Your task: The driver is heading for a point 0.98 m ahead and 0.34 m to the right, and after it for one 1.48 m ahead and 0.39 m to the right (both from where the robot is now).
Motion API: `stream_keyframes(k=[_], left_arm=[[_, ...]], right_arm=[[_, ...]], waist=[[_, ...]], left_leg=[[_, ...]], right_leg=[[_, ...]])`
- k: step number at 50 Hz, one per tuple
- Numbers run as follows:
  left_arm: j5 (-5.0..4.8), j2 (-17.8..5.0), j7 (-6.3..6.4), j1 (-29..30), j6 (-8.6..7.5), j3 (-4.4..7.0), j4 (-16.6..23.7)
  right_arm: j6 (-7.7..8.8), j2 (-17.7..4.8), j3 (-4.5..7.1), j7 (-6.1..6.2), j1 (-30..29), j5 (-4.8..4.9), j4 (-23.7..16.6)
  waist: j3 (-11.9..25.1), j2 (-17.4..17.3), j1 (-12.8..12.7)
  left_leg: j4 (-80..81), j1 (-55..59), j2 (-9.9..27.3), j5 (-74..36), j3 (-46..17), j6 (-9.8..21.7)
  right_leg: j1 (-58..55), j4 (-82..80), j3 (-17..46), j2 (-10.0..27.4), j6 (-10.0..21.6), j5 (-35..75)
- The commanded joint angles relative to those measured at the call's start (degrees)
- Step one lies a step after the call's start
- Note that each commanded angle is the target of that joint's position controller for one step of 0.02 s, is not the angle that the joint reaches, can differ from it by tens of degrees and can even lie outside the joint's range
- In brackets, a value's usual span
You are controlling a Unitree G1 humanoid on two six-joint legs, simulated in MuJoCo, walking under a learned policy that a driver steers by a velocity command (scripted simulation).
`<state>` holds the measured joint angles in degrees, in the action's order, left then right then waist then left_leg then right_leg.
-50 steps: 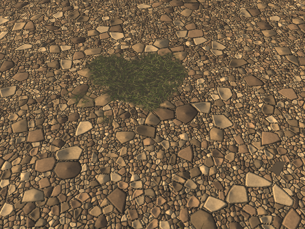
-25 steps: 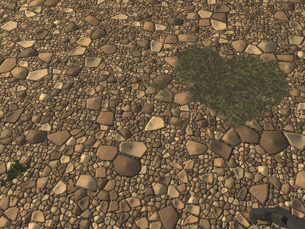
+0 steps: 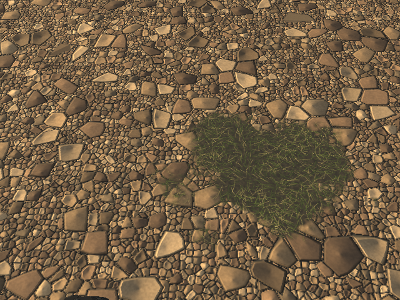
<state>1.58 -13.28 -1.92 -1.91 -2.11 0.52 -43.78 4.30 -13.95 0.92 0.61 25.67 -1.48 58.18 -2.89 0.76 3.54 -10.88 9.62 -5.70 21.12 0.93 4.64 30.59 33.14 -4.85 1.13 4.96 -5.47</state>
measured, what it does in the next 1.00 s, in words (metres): walks ahead, turning right: right foot, then left foot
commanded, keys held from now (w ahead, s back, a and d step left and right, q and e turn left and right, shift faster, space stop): w+e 1.00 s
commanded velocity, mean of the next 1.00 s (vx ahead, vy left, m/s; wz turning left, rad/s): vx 0.50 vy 0.00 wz -0.49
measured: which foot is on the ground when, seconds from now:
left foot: down 0.00-0.04, up 0.06-0.54, down 0.56-1.00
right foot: up 0.00-0.00, down 0.02-0.58, up 0.60-1.00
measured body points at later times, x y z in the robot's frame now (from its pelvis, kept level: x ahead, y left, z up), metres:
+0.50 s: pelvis +0.27 -0.02 +0.01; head +0.30 -0.03 +0.46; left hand +0.28 +0.26 -0.11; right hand +0.44 -0.28 -0.08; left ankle +0.45 +0.08 -0.70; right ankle +0.15 -0.08 -0.73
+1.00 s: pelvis +0.51 -0.08 +0.01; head +0.54 -0.10 +0.46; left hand +0.81 +0.00 -0.08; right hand +0.35 -0.29 -0.12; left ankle +0.46 +0.06 -0.73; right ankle +0.57 -0.25 -0.69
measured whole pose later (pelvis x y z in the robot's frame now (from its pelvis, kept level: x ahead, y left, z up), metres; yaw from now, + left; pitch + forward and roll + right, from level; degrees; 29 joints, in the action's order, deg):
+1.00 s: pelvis +0.51 -0.08 +0.01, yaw -33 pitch +2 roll +2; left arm 2.2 -14.9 -4.6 -2.6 0.4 2.3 -40.7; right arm 4.9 -13.9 2.3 0.4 23.4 -1.2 51.7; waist -2.6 2.2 3.9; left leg -13.6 3.1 -0.4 18.1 13.3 0.4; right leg 35.7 41.4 -3.1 3.3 3.6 -4.9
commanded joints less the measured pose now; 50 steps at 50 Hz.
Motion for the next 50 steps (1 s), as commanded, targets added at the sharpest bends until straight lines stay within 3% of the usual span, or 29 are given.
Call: stream_keyframes(k=[1,2,3,4,5,6,7,9,12,15,18,23,25,27,28,29,30,31,32,33,35,39,42,46,50], left_arm=[[0.28,-7.89,1.21,-17.38,-1.34,2.92,-3.11],[1.34,-11.86,1.89,-26.8,-1.51,4.13,-5.3],[1.31,-17.51,1.89,-27.93,-1.14,5.73,-6.0],[-1.27,-14.27,1.06,-22.89,-0.67,5.23,-5.62],[-1.55,-11.98,0.91,-17.12,-0.56,4.77,-4.36],[-1.13,-9.17,0.7,-14.92,-0.68,4.2,-4.21],[-1.15,-8.18,0.87,-14.4,-0.94,3.94,-4.55],[-1.41,-7.39,1.07,-14.91,-1.63,3.69,-5.6],[-1.6,-9.46,1.32,-17.48,-2.1,4.4,-6.38],[-1.68,-9.38,1.44,-20.92,-1.73,4.56,-6.99],[-1.59,-9.55,1.58,-23.91,-1.47,4.8,-7.25],[-0.55,-10.19,2.21,-26.49,-0.98,5.17,-6.93],[-0.36,-11.17,2.68,-23.94,-0.92,5.54,-5.81],[-0.6,-12.08,2.37,-20.87,-1.28,5.79,-4.76],[-1.32,-10.35,1.8,-20.73,-1.86,5.36,-4.02],[-2.72,-4.88,1.73,-23.15,-2.2,4.02,-2.07],[-2.36,-6.03,1.82,-26.96,-1.61,4.12,-0.68],[-0.92,-9.23,2.26,-25.23,-0.46,4.55,-3.01],[-0.44,-8.83,1.52,-21.22,-0.29,4.56,-2.81],[-0.39,-7.59,0.99,-19.79,-0.05,4.46,-2.35],[0.7,-6.75,-0.02,-18.72,1.2,4.36,-1.85],[0.57,-5.81,-1.17,-13.07,2.23,3.97,1.02],[0.48,-5.27,-1.76,-7.2,2.25,3.45,3.37],[0.34,-3.7,-2.64,0.52,1.81,2.2,6.19],[0.81,-4.37,-2.78,4.59,1.76,2.02,8.35]], right_arm=[[0.09,-9.91,1.94,0.8,-1.61,-0.57,-1.83],[0.32,-8.45,1.34,0.83,-1.09,-0.38,-3.33],[0.59,-3.29,0.64,-0.32,5.16,0.9,-4.03],[0.89,-7.74,1.6,-0.32,0.65,-0.69,-4.52],[1.48,-8.15,1.74,-0.69,-4.17,-0.35,-6.33],[1.93,-7.58,1.5,-0.83,-6.93,-0.27,-7.12],[1.51,-6.77,1.46,-0.9,-7.95,-0.56,-7.61],[-0.27,-5.3,1.11,-1.06,-7.35,-1.26,-8.34],[-1.64,-4.36,0.85,-1.28,-10.83,-1.39,-10.21],[-1.87,-4.5,0.77,-1.37,-19.62,-1.18,-13.54],[-1.68,-4.2,0.44,-1.66,-25.26,-0.72,-15.62],[-0.89,-4.88,0.12,-1.72,-31.52,-0.01,-19.0],[-0.28,-6.21,0.48,-1.57,-28.5,0.17,-18.89],[0.69,-8.49,1.54,-0.73,-17.96,0.2,-16.04],[1.52,-11.7,2.57,0.14,-10.38,-0.75,-14.89],[1.33,-16.06,3.57,1.1,-3.61,-2.06,-15.28],[0.09,-17.79,4.44,1.01,-5.74,-1.37,-14.69],[-0.4,-11.43,3.38,0.64,-10.13,-1.06,-15.99],[-0.31,-7.19,2.37,0.35,-12.91,-0.54,-16.45],[-0.12,-5.75,1.92,0.23,-13.99,-0.73,-16.2],[0.84,-5.5,1.81,0.26,-12.16,-0.32,-14.63],[2.27,-6.39,2.44,-0.26,-8.98,0.54,-12.96],[2.07,-6.27,2.58,-0.36,-7.04,0.35,-11.75],[1.83,-7.34,2.92,-0.32,-5.14,0.34,-10.55],[0.75,-9.03,3.38,0.28,-1.77,0.2,-8.78]], waist=[[7.66,-3.29,-10.65],[13.79,0.77,-13.5],[18.47,14.67,-9.11],[15.22,6.01,-7.89],[7.23,3.25,-6.13],[3.63,-0.66,-5.3],[1.45,-1.09,-3.84],[2.12,0.53,-1.76],[1.51,1.1,-1.94],[-0.78,1.73,-4.45],[-0.04,2.66,-6.84],[0.37,3.77,-8.8],[0.93,4.44,-6.47],[5.2,2.91,-1.39],[11.02,-1.77,1.81],[19.2,-10.2,2.69],[20.7,-19.61,-1.14],[11.6,-7.64,-2.29],[5.9,-2.61,-2.14],[3.47,-3.34,-3.12],[2.07,-6.8,-3.91],[2.25,-6.0,-4.01],[0.58,-5.55,-3.15],[-1.04,-5.67,-1.41],[-1.74,-5.57,-0.48]], left_leg=[[-25.37,-5.07,14.87,-62.0,0.92,2.68],[-41.83,-16.47,12.51,-44.08,2.92,1.64],[-63.34,-38.86,-0.09,1.7,3.51,-1.26],[-67.31,-45.44,2.48,5.13,-4.81,-0.33],[-65.45,-47.46,5.62,-0.69,-4.92,-0.25],[-62.2,-46.14,7.54,-3.92,-4.37,-0.57],[-59.13,-44.1,8.81,-4.59,-4.36,-1.23],[-54.51,-39.37,9.58,-4.72,-3.85,-3.19],[-48.36,-40.67,9.82,-7.04,-2.09,-5.69],[-39.14,-44.8,10.15,-14.19,-1.39,-7.57],[-31.93,-45.17,9.09,-19.67,-1.53,-7.98],[-24.53,-43.8,6.74,-18.17,-1.99,-7.07],[-20.07,-36.96,5.91,-14.98,-2.84,-5.84],[-14.43,-21.21,4.04,-12.8,-2.19,-3.77],[-12.35,-9.25,10.69,-8.96,-8.21,-1.41],[-10.28,4.91,26.32,1.13,-25.73,1.94],[-3.71,6.22,32.24,5.52,-46.48,7.34],[-3.94,-1.45,29.68,10.24,-39.38,6.69],[-2.95,-8.46,25.97,5.23,-29.84,5.44],[-1.46,-12.81,23.33,-2.59,-22.67,4.04],[-0.32,-16.05,20.2,-12.96,-13.97,2.99],[1.57,-14.35,20.67,-23.38,-6.53,4.27],[2.41,-13.46,19.7,-26.8,-0.99,4.23],[2.17,-12.99,18.87,-29.06,5.15,3.02],[-1.84,-6.94,20.88,-37.55,8.38,1.88]], right_leg=[[-21.12,-5.12,-1.05,-4.56,4.08,-2.42],[-35.47,-5.24,11.05,5.5,7.23,-6.05],[-49.51,-11.1,42.4,20.06,17.16,-6.96],[-46.27,-16.16,46.67,18.22,16.09,-9.16],[-38.07,-17.09,37.37,16.93,14.83,-8.09],[-31.73,-18.6,32.22,14.63,13.59,-1.95],[-26.98,-19.31,28.23,12.23,12.3,3.28],[-21.96,-20.6,23.3,9.1,10.93,8.82],[-18.85,-22.42,20.7,6.93,11.16,8.2],[-19.24,-23.6,20.97,5.55,9.69,6.02],[-22.51,-21.71,21.27,4.73,7.94,8.18],[-28.09,-16.36,24.42,5.97,7.14,15.83],[-26.99,-13.62,26.09,6.43,5.5,17.46],[-23.27,-3.83,25.46,3.62,3.28,21.93],[-18.39,8.34,22.1,-0.23,1.79,16.27],[-6.99,24.06,15.0,-5.46,0.15,-8.02],[4.58,33.14,10.45,-8.54,-0.11,-27.17],[7.61,37.34,11.35,-3.17,0.12,-22.08],[6.52,35.94,10.78,-1.57,-0.24,-17.14],[4.83,33.92,10.2,0.01,-0.76,-14.66],[3.3,32.73,9.1,1.43,-1.77,-12.74],[8.22,31.94,8.28,2.43,-2.92,-7.48],[11.15,26.08,6.83,2.84,-3.74,-2.33],[6.99,12.36,2.78,2.57,-2.77,3.94],[3.94,4.73,-1.19,0.8,0.28,-1.82]])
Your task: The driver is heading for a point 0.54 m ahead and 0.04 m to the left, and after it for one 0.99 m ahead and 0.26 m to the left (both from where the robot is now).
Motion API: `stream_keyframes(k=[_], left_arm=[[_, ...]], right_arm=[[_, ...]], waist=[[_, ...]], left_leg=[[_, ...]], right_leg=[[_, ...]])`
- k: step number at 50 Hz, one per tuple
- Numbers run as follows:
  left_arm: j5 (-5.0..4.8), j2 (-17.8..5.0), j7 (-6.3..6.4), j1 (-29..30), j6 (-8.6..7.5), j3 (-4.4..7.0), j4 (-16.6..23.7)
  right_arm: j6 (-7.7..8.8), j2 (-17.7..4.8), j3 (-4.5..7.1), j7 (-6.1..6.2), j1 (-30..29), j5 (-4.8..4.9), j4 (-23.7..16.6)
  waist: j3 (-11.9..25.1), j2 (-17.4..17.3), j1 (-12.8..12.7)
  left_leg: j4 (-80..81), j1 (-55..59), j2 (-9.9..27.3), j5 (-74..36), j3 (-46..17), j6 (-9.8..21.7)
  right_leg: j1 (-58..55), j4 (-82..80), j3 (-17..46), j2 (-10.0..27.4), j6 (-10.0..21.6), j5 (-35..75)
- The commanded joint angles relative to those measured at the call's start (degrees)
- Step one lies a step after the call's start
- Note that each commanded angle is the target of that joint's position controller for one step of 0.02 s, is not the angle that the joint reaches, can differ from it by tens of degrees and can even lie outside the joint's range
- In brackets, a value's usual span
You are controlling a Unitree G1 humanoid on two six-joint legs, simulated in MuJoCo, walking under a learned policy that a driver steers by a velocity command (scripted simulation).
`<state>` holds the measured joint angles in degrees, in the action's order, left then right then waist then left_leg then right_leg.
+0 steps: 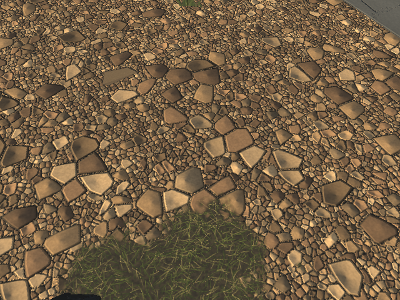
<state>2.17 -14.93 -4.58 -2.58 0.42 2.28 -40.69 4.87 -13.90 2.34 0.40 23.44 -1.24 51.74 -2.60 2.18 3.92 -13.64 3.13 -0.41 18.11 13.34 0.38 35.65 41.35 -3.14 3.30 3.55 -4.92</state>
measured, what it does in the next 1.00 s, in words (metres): walks ahead: right foot, then left foot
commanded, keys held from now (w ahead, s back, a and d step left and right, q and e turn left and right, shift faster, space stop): w+e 0.18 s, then w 0.06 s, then w+q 0.34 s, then q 0.42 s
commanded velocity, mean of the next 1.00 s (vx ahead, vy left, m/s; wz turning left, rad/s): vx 0.39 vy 0.00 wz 0.07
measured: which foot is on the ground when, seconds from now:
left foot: down 0.00-0.08, up 0.10-0.64, down 0.66-1.00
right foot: up 0.00-0.08, down 0.10-0.66, up 0.68-1.00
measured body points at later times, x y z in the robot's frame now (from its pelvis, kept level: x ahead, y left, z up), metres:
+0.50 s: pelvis +0.27 -0.05 +0.00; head +0.29 -0.07 +0.45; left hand +0.31 +0.21 -0.12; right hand +0.37 -0.31 -0.12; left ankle +0.45 +0.07 -0.68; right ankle +0.16 -0.09 -0.74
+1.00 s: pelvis +0.47 -0.04 +0.00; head +0.51 -0.02 +0.45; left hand +0.59 +0.23 -0.12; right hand +0.56 -0.32 -0.11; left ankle +0.49 +0.01 -0.74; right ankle +0.58 -0.20 -0.67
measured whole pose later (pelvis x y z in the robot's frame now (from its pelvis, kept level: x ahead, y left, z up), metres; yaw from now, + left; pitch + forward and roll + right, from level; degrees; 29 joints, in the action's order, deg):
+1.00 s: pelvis +0.47 -0.04 +0.00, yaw +10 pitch +1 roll +0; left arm 1.7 -15.1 1.4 -6.9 0.9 0.9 -42.5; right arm -0.2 -16.1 3.8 -0.1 17.1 -0.4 46.6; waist -4.4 1.7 2.2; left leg -22.8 -14.3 -8.9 8.7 -6.1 6.4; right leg 35.6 54.5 4.8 3.0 -3.5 -15.1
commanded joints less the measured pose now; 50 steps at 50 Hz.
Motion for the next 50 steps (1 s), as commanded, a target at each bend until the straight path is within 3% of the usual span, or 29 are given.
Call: stream_keyframes(k=[1,3,4,5,6,7,8,9,10,12,14,18,22,26,28,29,31,32,33,34,35,36,37,38,39,41,43,50], left_arm=[[0.37,-3.0,0.11,4.7,-0.76,0.4,5.33],[0.65,-4.38,0.78,-1.46,-1.01,1.2,3.82],[1.02,-5.63,1.36,-9.75,-1.54,2.08,1.26],[1.54,-9.75,2.39,-19.64,-1.8,3.74,-1.57],[0.62,-16.82,3.22,-18.0,-1.59,5.26,-0.47],[-0.98,-16.17,3.8,-21.78,-0.82,5.4,0.39],[-1.23,-14.32,4.34,-18.75,-0.71,4.94,-1.05],[-1.62,-11.05,4.49,-16.02,-1.01,4.13,-1.31],[-1.59,-8.93,4.59,-13.26,-1.52,3.44,-1.15],[-1.85,-6.43,4.39,-11.28,-2.71,2.4,-1.0],[-1.94,-6.22,4.04,-13.43,-3.98,2.16,-2.7],[-1.76,-6.91,3.84,-17.82,-4.8,2.08,-5.27],[-1.32,-6.6,4.23,-20.29,-5.39,1.58,-6.98],[-0.82,-5.9,5.3,-22.73,-5.54,0.96,-9.24],[-0.64,-6.01,5.87,-22.71,-5.47,0.67,-10.13],[-0.52,-6.59,6.16,-22.09,-5.5,0.63,-10.36],[-0.29,-8.21,6.95,-20.84,-5.09,0.9,-10.68],[-0.47,-9.16,7.17,-19.97,-4.8,1.12,-10.5],[-1.44,-9.51,7.2,-17.14,-5.08,1.01,-9.09],[-2.75,-3.83,6.46,-20.77,-5.74,-0.17,-5.6],[-1.99,-6.65,6.51,-21.17,-5.33,0.54,-5.77],[-1.69,-6.42,6.39,-18.21,-5.34,0.17,-4.79],[-1.37,-6.22,6.21,-15.29,-5.5,-0.08,-4.09],[-0.82,-6.35,6.02,-14.02,-4.96,0.14,-3.91],[-0.03,-6.22,5.76,-13.99,-3.72,0.15,-3.22],[0.21,-4.46,5.56,-16.01,-1.52,-0.15,-3.12],[-0.09,-3.75,5.7,-16.22,-0.74,-0.34,-2.58],[-0.71,-5.36,6.31,-6.35,0.77,0.01,1.19]], right_arm=[[-0.21,-9.73,2.07,0.68,0.7,-0.13,-2.03],[-1.21,-11.64,2.46,1.02,1.28,-0.18,-1.52],[-1.72,-12.03,2.46,1.08,0.87,0.11,-1.82],[-1.77,-10.85,2.07,0.95,0.68,-0.11,-3.45],[-1.4,-3.43,0.51,-0.47,2.63,-0.1,-8.09],[-0.87,-9.08,1.66,-0.56,-5.1,-0.56,-9.65],[-0.31,-8.53,1.49,-0.75,-8.87,0.28,-10.98],[0.23,-7.87,1.09,-0.61,-8.06,0.4,-10.38],[-0.22,-7.51,1.09,-0.56,-6.84,-0.1,-9.35],[-2.37,-6.63,0.93,-0.91,-3.05,-1.5,-8.03],[-3.46,-5.1,0.71,-1.63,-2.4,-1.48,-7.38],[-3.82,-5.09,0.78,-2.15,-10.74,-0.65,-9.08],[-3.48,-4.42,0.5,-2.53,-16.45,0.03,-10.18],[-3.07,-3.84,0.04,-3.02,-21.86,-0.22,-11.89],[-2.87,-3.5,-0.15,-3.19,-22.47,-0.45,-12.43],[-2.86,-3.64,-0.07,-3.05,-21.24,-0.44,-12.19],[-2.48,-4.91,0.48,-2.46,-13.18,-0.88,-9.89],[-1.78,-6.27,1.12,-2.12,-5.07,-1.27,-7.47],[-1.07,-8.52,2.06,-1.7,3.24,-2.31,-5.42],[-1.27,-16.72,4.17,-1.11,4.68,-2.52,-5.75],[-1.69,-15.82,4.49,-1.35,5.0,1.55,-5.57],[-2.07,-14.58,4.4,-1.08,-0.14,2.3,-6.75],[-2.57,-10.53,3.37,-0.86,-4.08,2.09,-7.47],[-3.07,-7.9,2.58,-0.57,-6.57,1.84,-7.73],[-3.37,-6.86,2.18,-0.23,-7.45,1.96,-7.65],[-3.11,-8.75,2.49,-0.53,-7.45,1.23,-7.51],[-2.94,-10.62,3.1,-0.77,-7.15,0.83,-7.6],[-5.22,-11.46,3.85,0.04,-4.56,0.7,-8.63]], waist=[[-1.33,-7.41,-1.44],[3.04,-8.29,-4.39],[7.8,-6.8,-8.14],[14.06,-1.82,-12.16],[18.65,12.32,-7.49],[20.62,3.74,-12.32],[11.65,1.33,-10.34],[6.28,-1.24,-7.6],[3.86,-2.49,-4.93],[4.52,-1.6,-1.97],[4.4,-1.31,-1.51],[0.42,-0.18,-4.33],[-1.22,0.27,-6.45],[-3.6,-0.14,-8.0],[-3.35,0.27,-7.52],[-2.22,1.06,-6.59],[2.2,2.89,-3.07],[6.09,3.18,0.2],[10.58,1.45,5.04],[17.79,-13.61,1.39],[25.91,-9.21,1.21],[18.89,-5.13,-0.07],[11.21,-1.9,-0.98],[6.03,0.53,-2.93],[4.09,0.12,-4.36],[4.83,-1.52,-6.0],[6.69,-3.13,-6.38],[6.98,-7.08,-2.58]], left_leg=[[-2.31,0.8,15.74,-42.67,-2.75,5.7],[-14.97,2.21,15.91,-58.39,-0.69,5.18],[-26.65,-1.56,15.17,-56.05,0.61,4.26],[-43.18,-13.44,13.72,-39.05,0.88,2.46],[-62.92,-40.07,3.22,13.76,-1.41,-1.14],[-68.22,-46.44,0.86,12.5,-13.26,-1.25],[-66.09,-49.56,4.38,5.37,-14.9,-0.6],[-60.19,-46.13,6.29,1.33,-14.49,-0.48],[-56.19,-41.84,7.54,0.61,-14.55,-0.67],[-52.55,-34.98,7.83,0.5,-14.26,-1.52],[-49.21,-34.44,7.52,-2.38,-12.84,-1.74],[-41.01,-40.86,8.09,-12.12,-12.43,-1.09],[-32.99,-42.87,5.76,-18.47,-13.13,0.45],[-25.65,-43.68,2.88,-18.45,-11.41,2.4],[-22.03,-40.8,1.11,-15.43,-9.01,3.88],[-20.94,-37.42,-0.52,-12.95,-7.42,4.94],[-19.58,-28.9,-4.83,-8.27,-4.87,7.0],[-15.69,-20.34,-5.65,-11.11,-6.21,8.36],[-11.99,-6.43,-0.93,-21.22,-12.28,11.27],[-17.6,14.06,18.97,-54.89,-36.93,20.87],[-14.88,17.9,23.1,-71.13,-48.25,27.26],[-13.04,11.17,21.35,-68.35,-39.97,25.58],[-9.89,2.94,17.94,-60.42,-35.39,22.6],[-7.26,-4.23,14.43,-54.79,-32.01,19.6],[-5.48,-9.51,11.81,-52.72,-29.59,18.13],[-5.05,-14.69,9.38,-54.95,-26.68,16.87],[-5.7,-15.99,7.73,-56.64,-25.37,15.89],[-6.57,-13.05,6.27,-36.21,-32.03,11.3]], right_leg=[[-3.52,-4.78,-4.05,-2.89,2.79,-5.24],[-12.23,-7.04,-5.68,-7.26,5.48,-10.7],[-23.1,-11.15,-5.16,-9.21,7.24,-9.05],[-38.46,-13.66,5.17,-2.69,10.06,-13.59],[-56.22,-16.84,35.73,15.55,17.9,-13.09],[-55.95,-23.59,46.01,17.04,19.68,-10.08],[-49.96,-24.01,35.29,15.13,18.05,-4.04],[-41.14,-24.75,29.27,12.5,15.88,3.61],[-35.08,-25.52,24.09,9.43,13.73,9.57],[-28.83,-27.12,18.64,6.36,12.58,15.88],[-27.61,-29.31,15.2,5.33,12.02,18.45],[-30.33,-32.72,11.21,4.62,8.29,17.74],[-35.0,-33.9,6.99,5.16,5.64,18.46],[-40.76,-33.75,3.33,7.05,4.73,23.43],[-43.13,-30.97,1.33,7.73,3.89,32.03],[-43.81,-27.82,0.17,7.85,3.22,41.52],[-44.98,-14.22,-1.39,7.4,1.73,61.56],[-42.39,-3.13,-1.81,6.82,1.05,59.55],[-31.93,12.06,-3.49,4.69,0.01,43.55],[-8.86,37.01,-5.34,-6.34,-3.27,-11.81],[-2.83,46.78,5.26,-9.44,-3.8,-25.86],[0.21,45.57,8.0,-4.93,-3.77,-20.44],[0.99,40.93,7.27,-2.9,-3.83,-18.12],[-0.04,36.43,6.87,-1.58,-4.15,-17.48],[-2.49,32.5,6.66,-0.93,-4.91,-17.1],[-6.67,27.29,5.39,-1.65,-6.1,-16.49],[-7.46,23.02,4.58,-2.04,-6.82,-14.34],[-3.97,12.27,6.14,-1.75,-7.31,-9.04]])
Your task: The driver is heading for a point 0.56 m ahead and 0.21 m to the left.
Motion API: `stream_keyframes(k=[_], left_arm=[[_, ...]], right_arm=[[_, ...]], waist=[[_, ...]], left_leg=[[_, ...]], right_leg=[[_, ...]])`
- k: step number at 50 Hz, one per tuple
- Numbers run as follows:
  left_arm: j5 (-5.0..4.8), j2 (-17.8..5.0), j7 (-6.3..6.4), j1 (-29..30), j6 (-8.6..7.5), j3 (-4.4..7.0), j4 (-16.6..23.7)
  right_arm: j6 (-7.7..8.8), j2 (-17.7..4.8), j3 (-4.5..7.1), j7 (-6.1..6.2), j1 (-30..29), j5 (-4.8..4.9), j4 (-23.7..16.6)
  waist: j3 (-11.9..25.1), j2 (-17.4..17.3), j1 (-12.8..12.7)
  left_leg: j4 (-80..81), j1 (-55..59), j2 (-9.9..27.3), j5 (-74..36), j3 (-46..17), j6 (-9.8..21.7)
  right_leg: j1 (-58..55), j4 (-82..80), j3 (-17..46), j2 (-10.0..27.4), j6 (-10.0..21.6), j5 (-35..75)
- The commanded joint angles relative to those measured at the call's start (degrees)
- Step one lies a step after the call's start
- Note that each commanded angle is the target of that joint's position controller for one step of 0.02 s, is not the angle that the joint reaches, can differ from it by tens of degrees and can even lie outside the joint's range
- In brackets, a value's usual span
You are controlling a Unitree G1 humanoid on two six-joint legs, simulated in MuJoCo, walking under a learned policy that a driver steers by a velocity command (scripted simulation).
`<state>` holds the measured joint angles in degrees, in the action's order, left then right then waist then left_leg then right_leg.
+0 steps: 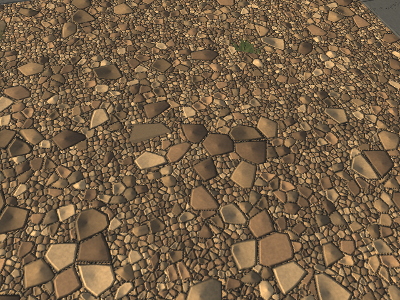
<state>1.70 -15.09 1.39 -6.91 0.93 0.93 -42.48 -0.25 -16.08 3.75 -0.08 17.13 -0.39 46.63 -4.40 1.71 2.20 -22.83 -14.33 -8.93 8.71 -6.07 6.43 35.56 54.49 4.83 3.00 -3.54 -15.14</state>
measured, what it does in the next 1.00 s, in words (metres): steps on the spot, turning left: right foot, then left foot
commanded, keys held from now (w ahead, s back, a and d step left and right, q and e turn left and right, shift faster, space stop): q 0.88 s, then w+q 0.10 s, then w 0.02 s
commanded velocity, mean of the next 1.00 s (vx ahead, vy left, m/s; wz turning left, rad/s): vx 0.04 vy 0.00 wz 0.59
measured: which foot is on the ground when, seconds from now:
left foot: down 0.00-0.22, up 0.24-0.68, down 0.70-1.00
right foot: up 0.00-0.20, down 0.22-0.70, up 0.72-1.00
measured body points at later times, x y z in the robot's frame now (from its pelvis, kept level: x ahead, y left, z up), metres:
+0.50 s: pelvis +0.04 -0.06 +0.00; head +0.09 -0.08 +0.45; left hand +0.08 +0.24 -0.09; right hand +0.23 -0.30 -0.13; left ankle -0.03 +0.06 -0.66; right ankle +0.08 -0.14 -0.74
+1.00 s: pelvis +0.01 -0.02 +0.01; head +0.02 +0.02 +0.45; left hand -0.06 +0.28 -0.12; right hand +0.26 -0.19 -0.09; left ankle -0.02 +0.04 -0.74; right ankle +0.11 -0.14 -0.68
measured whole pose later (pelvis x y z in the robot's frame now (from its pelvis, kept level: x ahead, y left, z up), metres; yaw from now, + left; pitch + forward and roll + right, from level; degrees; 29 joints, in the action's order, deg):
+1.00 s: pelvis +0.01 -0.02 +0.01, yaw +36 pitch +1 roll -1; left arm 2.0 -18.5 -0.2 -12.3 3.7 3.6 -42.7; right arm -2.2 -16.7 3.1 -0.6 14.9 -0.7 41.5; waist -2.2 2.2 0.4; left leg -21.9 -11.2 -6.4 10.7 -7.6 5.7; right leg 26.6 54.5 2.0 1.2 -2.8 -20.1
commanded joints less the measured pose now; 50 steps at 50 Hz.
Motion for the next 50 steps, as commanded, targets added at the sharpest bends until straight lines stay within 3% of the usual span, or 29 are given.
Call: stream_keyframes(k=[1,7,9,10,11,12,13,14,15,17,18,20,24,30,33,34,35,36,37,38,39,40,42,44,47,48,50], left_arm=[[-0.38,-5.4,0.44,-0.88,0.31,1.36,3.39],[-1.68,-6.29,1.09,0.14,-0.94,1.1,4.67],[-1.93,-6.4,1.31,-3.57,-1.56,1.08,3.98],[-1.42,-6.68,1.61,-6.45,-2.08,1.2,3.3],[-0.55,-9.89,2.21,-7.09,-2.42,1.84,3.39],[-0.47,-15.84,2.13,-2.83,-1.77,2.81,5.22],[-1.11,-13.22,1.71,-6.67,-1.0,2.87,4.34],[-1.17,-9.69,1.52,-6.26,-0.79,1.82,4.65],[-1.09,-7.73,1.41,-3.53,-0.62,1.34,5.11],[-0.43,-7.64,1.64,-1.37,-0.49,1.35,5.83],[-0.2,-7.72,1.54,-2.11,-0.48,1.48,5.8],[-0.19,-8.03,1.36,-4.21,-0.63,1.88,5.38],[-0.17,-9.25,1.11,-7.48,-0.83,2.81,4.11],[0.25,-11.07,-0.24,-6.32,-0.65,3.87,3.76],[-0.32,-12.22,-0.56,-5.89,-0.05,4.42,3.33],[-0.83,-12.09,-0.59,-5.65,0.23,4.48,3.09],[-0.69,-10.89,-0.76,-8.19,0.48,4.35,2.37],[0.57,-5.28,-1.16,-11.16,1.15,3.07,4.05],[0.18,-6.8,0.07,-3.8,2.25,2.86,7.21],[-0.36,-8.09,0.33,-2.57,2.72,3.23,6.74],[-1.09,-8.4,0.11,-3.4,2.53,3.5,5.75],[-1.07,-8.93,-0.12,-4.51,2.06,3.74,4.63],[-0.02,-9.38,-0.65,-6.6,1.99,4.06,3.35],[-0.31,-8.47,-0.93,-6.26,2.2,3.94,3.45],[0.37,-8.36,-1.43,-3.73,2.27,3.89,4.11],[0.53,-8.53,-1.61,-2.45,2.14,3.95,4.38],[0.54,-8.37,-1.89,-1.18,1.48,3.91,4.37]], right_arm=[[-0.44,-9.4,2.58,0.62,2.12,-0.34,-3.67],[-1.59,-10.08,3.14,0.73,1.35,-1.06,-4.83],[-1.81,-10.09,3.17,0.67,-1.55,-0.46,-5.6],[-1.88,-9.64,3.0,0.79,-3.72,0.26,-6.25],[-1.7,-6.54,2.16,0.83,-2.13,0.69,-6.96],[-1.63,-3.59,1.52,1.02,2.88,0.95,-8.1],[-2.09,-9.43,2.88,1.35,2.96,-1.3,-6.18],[-2.31,-10.19,3.39,1.11,1.87,-1.43,-5.57],[-2.76,-9.66,3.44,0.69,1.33,-1.25,-4.98],[-3.67,-8.77,3.11,-0.68,1.1,-0.65,-5.03],[-3.89,-8.5,2.92,-1.07,0.54,-0.27,-5.09],[-4.12,-7.98,2.56,-1.47,-1.8,0.08,-5.96],[-4.59,-6.84,1.86,-1.92,-5.32,-0.21,-7.34],[-4.51,-5.36,0.71,-2.56,-7.76,0.32,-9.19],[-3.85,-5.23,0.59,-2.49,-6.35,0.35,-9.43],[-3.29,-5.23,0.59,-2.14,-4.45,-0.15,-8.79],[-2.5,-7.41,1.08,-1.44,-3.13,-0.98,-8.34],[-1.7,-13.83,2.02,-0.71,-3.16,-1.18,-9.67],[-1.7,-18.46,3.83,-0.75,1.14,-0.56,-9.53],[-1.82,-15.12,3.08,-0.67,0.64,-0.41,-8.5],[-2.03,-12.08,2.15,-0.39,-3.52,-0.02,-8.88],[-2.24,-10.54,1.69,-0.18,-6.97,-0.15,-9.48],[-2.05,-9.19,1.24,0.19,-7.1,0.31,-9.73],[-1.66,-9.71,1.49,0.0,-5.19,0.39,-9.18],[-1.53,-9.97,1.82,-0.27,-1.51,-0.12,-8.07],[-1.52,-9.93,1.83,-0.4,-0.82,-0.37,-7.86],[-1.17,-10.09,1.89,-0.44,0.67,-0.76,-7.27]], waist=[[8.23,-6.89,-0.37],[6.98,-8.59,0.06],[6.59,-8.95,-2.31],[6.28,-8.04,-4.29],[7.64,-0.62,-3.06],[7.78,13.23,1.0],[9.59,8.08,-1.65],[8.12,3.63,-0.9],[5.87,2.28,0.03],[5.58,7.11,0.42],[5.94,7.53,-0.19],[6.36,7.28,-1.59],[6.26,7.45,-3.43],[6.41,9.1,-3.7],[6.84,8.51,-2.44],[7.05,6.44,-0.98],[6.99,-0.9,-0.51],[6.96,-17.62,-3.35],[6.0,-16.88,2.35],[3.69,-10.83,0.86],[1.54,-9.47,-1.21],[1.63,-9.1,-2.81],[4.62,-9.58,-3.01],[6.09,-7.5,-2.6],[5.47,-9.0,-0.65],[4.09,-9.98,-0.11],[2.79,-9.73,0.46]], left_leg=[[2.43,5.22,15.09,-24.25,-14.25,5.39],[-2.13,8.66,16.03,-28.72,-22.25,6.03],[-3.56,6.48,14.08,-25.3,-23.82,3.44],[-5.7,2.59,11.77,-18.89,-23.04,0.77],[-12.96,-2.71,7.63,-2.94,-17.58,-2.56],[-22.94,-13.8,-2.86,25.23,-4.72,-5.55],[-35.29,-14.39,-0.2,29.56,-0.56,-6.44],[-40.09,-14.14,1.65,26.12,-0.94,-6.9],[-42.34,-13.77,3.08,22.31,-0.64,-7.67],[-45.41,-14.39,3.42,17.67,1.12,-9.14],[-45.89,-14.5,3.36,16.57,1.94,-9.71],[-44.16,-15.75,3.82,15.65,2.7,-10.36],[-37.16,-16.2,5.93,16.22,3.84,-10.2],[-22.29,-5.27,7.68,17.44,8.48,-7.61],[-11.64,0.37,7.15,13.69,10.24,-5.74],[-3.89,5.11,6.45,7.93,10.25,-4.83],[3.93,10.25,9.29,3.67,3.04,-3.86],[6.14,15.84,26.67,-11.79,-19.5,-0.3],[5.21,8.61,31.32,-23.68,-24.53,8.91],[5.19,8.11,27.9,-20.89,-19.76,9.41],[5.75,5.93,23.81,-16.94,-15.21,7.67],[5.83,6.05,20.07,-14.52,-12.45,5.53],[4.95,7.94,17.63,-19.4,-10.56,5.18],[4.57,9.53,17.58,-19.78,-11.46,5.37],[9.85,10.52,16.49,11.62,-17.25,6.77],[11.48,10.32,16.65,18.55,-19.61,7.2],[12.71,10.81,17.43,21.9,-22.01,7.86]], right_leg=[[-3.37,-2.17,-1.39,-1.65,-0.12,0.36],[-8.52,-13.2,0.31,-4.8,2.11,-6.89],[-16.3,-24.12,0.22,-5.5,3.14,-4.16],[-23.21,-33.39,0.69,-4.2,3.76,2.32],[-30.16,-38.72,8.31,5.35,6.06,6.24],[-35.04,-38.59,24.29,19.99,13.2,27.25],[-33.23,-35.8,23.89,21.92,18.69,35.73],[-31.05,-35.16,18.23,18.87,18.33,36.77],[-28.65,-35.35,11.87,14.74,16.22,33.94],[-28.64,-35.08,4.49,9.77,13.67,33.98],[-29.02,-34.87,2.6,8.99,13.63,34.74],[-31.34,-34.83,1.39,9.67,14.47,34.16],[-34.2,-35.09,1.01,12.46,16.0,30.36],[-28.57,-33.77,-3.45,13.67,14.98,24.86],[-27.04,-29.61,-5.12,14.1,12.87,22.62],[-24.23,-25.78,-7.2,13.21,10.39,18.9],[-18.75,-18.0,-10.41,10.72,6.55,9.98],[-5.13,-1.84,-14.92,3.4,1.96,-20.07],[-1.4,4.49,-7.03,-2.46,1.5,-22.91],[-0.77,8.04,-3.83,-0.62,1.56,-18.57],[-1.37,7.63,-2.94,-0.17,1.86,-13.16],[-2.25,6.31,-2.7,0.0,1.84,-9.4],[-3.78,8.25,-3.34,-1.06,1.34,-6.18],[-3.46,7.79,-3.01,-1.52,0.95,-5.37],[-0.85,2.47,-2.75,-1.48,0.66,-4.74],[0.19,0.3,-2.73,-1.7,0.59,-4.97],[0.86,-3.6,-2.79,-1.97,0.6,-4.96]])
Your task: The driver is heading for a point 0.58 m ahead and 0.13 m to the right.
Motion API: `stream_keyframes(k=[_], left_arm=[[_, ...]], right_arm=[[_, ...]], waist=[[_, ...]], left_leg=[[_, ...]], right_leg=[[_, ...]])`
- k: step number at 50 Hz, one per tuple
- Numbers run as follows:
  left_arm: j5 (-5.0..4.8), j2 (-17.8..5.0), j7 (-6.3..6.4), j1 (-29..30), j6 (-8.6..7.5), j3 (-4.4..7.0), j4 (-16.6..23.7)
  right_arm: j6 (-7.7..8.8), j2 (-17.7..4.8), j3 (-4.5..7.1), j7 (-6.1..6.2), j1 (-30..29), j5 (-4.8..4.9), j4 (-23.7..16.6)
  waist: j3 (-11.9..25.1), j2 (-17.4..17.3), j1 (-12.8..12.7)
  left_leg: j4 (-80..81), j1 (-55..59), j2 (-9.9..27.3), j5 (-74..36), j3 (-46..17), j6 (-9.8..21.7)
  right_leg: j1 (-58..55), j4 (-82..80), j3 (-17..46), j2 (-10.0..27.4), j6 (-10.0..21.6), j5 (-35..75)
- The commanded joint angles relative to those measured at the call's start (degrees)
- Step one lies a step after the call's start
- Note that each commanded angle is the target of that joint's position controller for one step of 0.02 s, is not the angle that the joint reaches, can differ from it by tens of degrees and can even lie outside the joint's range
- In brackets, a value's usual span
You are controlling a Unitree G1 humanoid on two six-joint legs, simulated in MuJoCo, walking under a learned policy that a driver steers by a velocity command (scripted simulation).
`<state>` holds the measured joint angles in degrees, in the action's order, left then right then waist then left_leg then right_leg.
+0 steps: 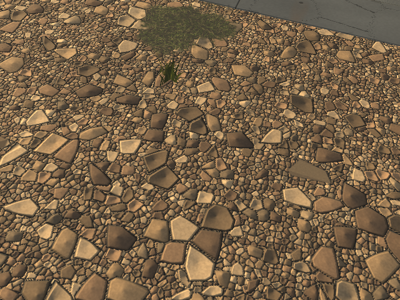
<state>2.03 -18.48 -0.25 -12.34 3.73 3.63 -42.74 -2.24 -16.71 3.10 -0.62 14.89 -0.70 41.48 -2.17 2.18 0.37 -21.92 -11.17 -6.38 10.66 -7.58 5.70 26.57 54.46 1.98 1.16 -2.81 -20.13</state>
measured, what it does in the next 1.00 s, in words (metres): walks ahead: right foot, then left foot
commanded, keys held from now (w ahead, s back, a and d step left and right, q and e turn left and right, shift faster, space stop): w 0.58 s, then w+e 0.24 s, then e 0.16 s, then no key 0.02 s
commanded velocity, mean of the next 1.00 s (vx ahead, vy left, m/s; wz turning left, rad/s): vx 0.40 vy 0.00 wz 0.00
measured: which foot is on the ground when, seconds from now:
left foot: down 0.00-0.24, up 0.26-0.70, down 0.72-1.00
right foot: up 0.00-0.22, down 0.24-0.74, up 0.76-1.00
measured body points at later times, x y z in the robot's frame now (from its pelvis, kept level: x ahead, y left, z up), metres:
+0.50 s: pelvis +0.15 -0.04 +0.00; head +0.16 -0.06 +0.45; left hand +0.12 +0.22 -0.12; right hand +0.29 -0.29 -0.13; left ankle +0.20 +0.11 -0.68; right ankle +0.08 -0.13 -0.75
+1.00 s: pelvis +0.39 +0.03 +0.00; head +0.43 +0.04 +0.45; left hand +0.50 +0.29 -0.14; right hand +0.42 -0.24 -0.13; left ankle +0.38 +0.09 -0.75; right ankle +0.46 -0.11 -0.67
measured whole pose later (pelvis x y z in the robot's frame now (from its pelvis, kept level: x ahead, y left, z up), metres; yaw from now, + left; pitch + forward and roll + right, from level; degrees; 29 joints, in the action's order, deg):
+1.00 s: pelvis +0.39 +0.03 +0.00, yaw -5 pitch +0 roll +0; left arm 1.6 -15.7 -1.7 -12.8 0.0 3.7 -49.4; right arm 4.9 -13.4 1.6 0.9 17.7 -0.8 51.1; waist -4.4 1.9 0.0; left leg -17.8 -6.2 -1.5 11.6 10.3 4.5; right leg 34.9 58.0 -0.5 2.8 2.1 -11.2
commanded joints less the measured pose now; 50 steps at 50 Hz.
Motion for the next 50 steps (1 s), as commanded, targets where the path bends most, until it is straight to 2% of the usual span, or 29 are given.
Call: stream_keyframes(k=[1,4,8,9,11,12,13,14,15,16,17,19,24,28,30,32,33,34,35,36,37,38,39,40,41,42,45,47,50], left_arm=[[0.18,-4.56,-0.37,4.49,-1.81,1.06,4.4],[0.11,-3.29,-0.65,5.74,-3.26,0.48,4.23],[-0.49,-3.0,-0.83,6.34,-4.54,-0.02,4.32],[-0.74,-2.81,-0.7,5.32,-4.85,-0.16,4.05],[-0.8,-1.64,0.0,-1.25,-5.67,-0.44,1.72],[-0.51,-2.72,0.65,-5.66,-6.35,-0.17,0.38],[0.25,-6.68,1.37,-11.63,-7.05,0.42,-0.32],[0.18,-13.15,1.31,-14.55,-7.08,2.01,-1.47],[-0.29,-11.33,1.04,-12.77,-6.84,2.11,-2.21],[-0.93,-7.61,0.55,-9.39,-7.04,1.19,-1.39],[-1.05,-5.41,0.16,-6.88,-7.33,0.67,-0.92],[-1.0,-3.41,0.04,-6.56,-8.15,0.04,-1.43],[-1.79,-2.09,-0.48,-13.55,-9.06,-0.22,-5.92],[-1.5,-2.26,-0.2,-15.95,-8.97,-0.37,-8.26],[-1.4,-2.88,0.03,-17.16,-8.92,-0.36,-9.35],[-1.38,-3.75,0.39,-16.67,-8.73,-0.27,-10.12],[-1.35,-4.3,0.56,-15.54,-8.66,-0.19,-10.17],[-1.38,-4.89,0.66,-14.84,-8.6,-0.07,-10.26],[-1.63,-5.02,0.55,-13.99,-8.45,-0.11,-10.31],[-2.05,-3.76,0.29,-13.72,-8.56,-0.52,-9.33],[-3.28,3.38,0.06,-18.33,-8.46,-2.03,-7.24],[-2.56,-1.62,0.61,-20.03,-7.61,-0.58,-8.41],[-1.74,-3.44,0.59,-15.51,-7.08,0.22,-8.19],[-1.68,-1.62,0.04,-12.75,-7.1,-0.12,-7.93],[-1.48,-0.39,-0.35,-11.97,-6.72,-0.14,-8.23],[-0.69,-0.25,-0.67,-11.88,-5.96,0.07,-8.34],[-0.51,1.73,-1.06,-12.2,-4.18,0.25,-8.2],[-0.4,2.21,-1.31,-9.26,-3.68,0.31,-6.8],[-0.38,3.41,-2.0,-3.16,-3.68,-0.44,-4.14]], right_arm=[[1.17,-9.4,2.5,0.17,3.78,-0.6,-1.71],[2.33,-9.2,2.27,0.32,5.6,-0.85,-0.3],[3.29,-9.35,2.1,0.1,6.07,-0.96,0.87],[3.43,-9.39,2.08,0.01,5.46,-0.89,0.96],[3.5,-8.83,1.88,0.12,2.7,-0.35,0.77],[3.87,-6.87,1.34,0.33,2.18,-0.3,0.62],[4.57,-2.32,0.06,0.34,1.02,-0.13,-0.57],[5.04,-2.46,-0.04,0.43,-0.28,0.0,-1.9],[5.06,-6.29,0.83,0.42,0.41,-1.4,-1.36],[5.14,-6.37,0.91,-0.34,1.2,-1.55,0.05],[5.15,-5.85,0.78,-1.03,2.09,-1.4,1.12],[4.88,-5.07,0.49,-1.91,1.15,-2.14,2.04],[4.38,-2.64,-0.66,-2.23,-8.08,-2.04,-0.44],[4.41,-0.48,-2.03,-2.55,-16.45,-1.45,-2.83],[4.49,-0.86,-2.16,-2.43,-18.91,-1.22,-3.53],[4.7,-1.73,-1.93,-1.88,-17.95,-1.18,-3.37],[4.92,-2.47,-1.62,-1.41,-15.2,-1.21,-2.49],[5.25,-3.64,-1.08,-0.8,-10.35,-1.28,-0.85],[5.88,-5.09,-0.36,-0.1,-1.94,-1.47,1.98],[6.5,-8.31,0.71,0.85,6.85,-2.55,3.92],[6.55,-13.39,1.91,1.45,11.52,-3.97,3.86],[5.72,-12.56,2.02,1.01,9.62,-2.08,3.92],[5.52,-7.86,0.96,0.83,3.74,-1.16,3.36],[5.94,-4.39,0.16,0.64,-0.25,-0.85,2.97],[6.46,-2.82,-0.23,0.66,-1.73,-0.99,3.17],[6.97,-1.9,-0.54,1.02,-1.77,-0.77,3.81],[8.64,-1.85,-0.57,1.14,-0.28,-0.14,5.15],[8.67,-2.26,-0.41,1.42,0.02,0.1,5.55],[7.76,-1.58,-0.71,1.92,0.33,-0.02,6.36]], waist=[[0.54,-9.64,2.56],[0.46,-8.85,3.16],[-0.65,-8.54,2.91],[-0.96,-8.22,2.12],[-1.2,-5.69,-2.37],[-0.17,-2.91,-4.57],[1.89,6.07,-7.11],[0.27,11.59,-7.29],[-4.07,5.02,-4.24],[-5.36,2.14,-2.21],[-5.16,1.87,-0.72],[-3.15,3.61,-0.65],[-2.51,2.88,-2.54],[-3.25,3.65,-4.2],[-3.69,3.71,-4.52],[-3.37,3.54,-2.93],[-2.09,3.46,-1.15],[0.65,3.42,1.06],[5.3,1.9,4.9],[11.4,-0.81,8.31],[20.01,-12.63,6.46],[21.17,-13.06,5.46],[10.82,-7.6,3.13],[4.46,-6.3,2.05],[1.85,-6.47,0.79],[-0.11,-7.1,-0.45],[0.84,-5.89,-3.0],[0.93,-6.96,-3.36],[-0.07,-8.22,-2.43]], left_leg=[[11.76,7.84,15.13,19.25,-20.7,8.79],[11.14,6.45,15.0,17.41,-20.39,9.04],[10.32,1.13,15.01,18.76,-21.37,8.99],[9.91,-1.4,14.79,18.84,-21.39,8.62],[6.17,-10.58,11.87,19.74,-19.26,6.2],[0.98,-16.86,9.03,20.37,-16.92,4.12],[-13.25,-22.67,3.91,21.73,-9.2,1.16],[-25.44,-31.68,-3.16,21.33,-1.01,0.11],[-32.83,-33.23,1.28,17.89,-2.22,0.22],[-35.11,-32.42,3.25,13.27,-2.02,-0.04],[-35.1,-30.85,4.88,9.73,-0.55,-0.91],[-36.48,-29.05,6.76,4.12,3.32,-2.56],[-33.11,-32.77,9.06,-1.54,8.61,-5.1],[-19.87,-27.55,8.23,-5.79,11.61,-5.31],[-14.73,-23.55,7.38,-6.41,12.09,-4.33],[-11.81,-19.41,6.41,-5.56,11.46,-2.83],[-10.41,-15.23,5.37,-4.06,11.17,-1.98],[-8.78,-8.8,3.86,-2.53,11.14,-1.04],[-5.02,2.3,3.32,-4.39,11.17,0.29],[-4.27,17.07,10.98,-0.26,4.02,2.12],[-2.09,32.53,29.17,8.35,-19.37,5.81],[5.16,27.85,32.88,12.49,-32.82,8.65],[6.76,19.21,29.5,15.84,-24.13,7.04],[9.43,11.29,26.55,11.71,-15.9,5.83],[11.2,6.76,23.92,6.68,-9.9,4.08],[11.68,3.15,22.38,-3.0,-4.75,3.34],[9.17,1.99,21.53,-32.66,5.34,3.64],[8.59,2.46,20.84,-39.09,10.26,3.62],[7.85,1.24,18.1,-39.32,16.04,3.05]], right_leg=[[9.35,-5.4,-0.05,-0.12,0.06,0.37],[5.96,-10.79,-0.53,-0.37,1.16,1.0],[-1.41,-17.51,-1.61,-1.4,3.28,-0.69],[-5.13,-20.03,-1.91,-1.75,4.02,-0.29],[-19.97,-29.98,-3.16,-2.67,5.57,5.59],[-29.04,-32.2,-0.24,-0.88,5.9,3.75],[-35.36,-39.74,13.81,10.8,7.59,-9.82],[-34.67,-48.2,35.99,20.31,12.67,-26.63],[-29.47,-47.28,36.34,21.49,14.77,-27.77],[-27.07,-46.78,31.62,18.34,14.15,-24.11],[-25.71,-47.3,25.74,15.25,12.84,-17.91],[-25.37,-47.95,17.4,11.11,12.05,-3.74],[-28.13,-47.05,8.26,8.63,13.32,22.97],[-26.72,-46.42,4.14,7.45,12.83,31.7],[-26.77,-45.75,4.66,8.77,12.81,34.67],[-28.04,-43.0,5.79,10.5,12.48,41.57],[-28.46,-39.67,5.69,10.7,11.77,48.28],[-28.61,-34.09,5.54,10.31,10.99,55.24],[-26.2,-24.47,4.02,8.3,9.92,55.5],[-16.43,-11.42,2.93,5.83,9.18,41.38],[0.47,7.8,-1.15,-1.79,7.31,4.7],[5.7,16.38,1.46,-4.12,8.0,-8.98],[7.84,17.42,2.87,-0.42,8.51,-3.81],[7.13,15.13,2.26,1.47,8.37,0.25],[5.31,13.09,1.97,2.76,8.11,2.27],[3.41,11.99,1.52,3.34,7.37,2.66],[2.03,11.61,-0.01,2.37,5.7,3.26],[4.62,9.37,-1.31,2.27,4.94,6.89],[4.08,-1.91,-3.86,1.75,4.34,14.13]])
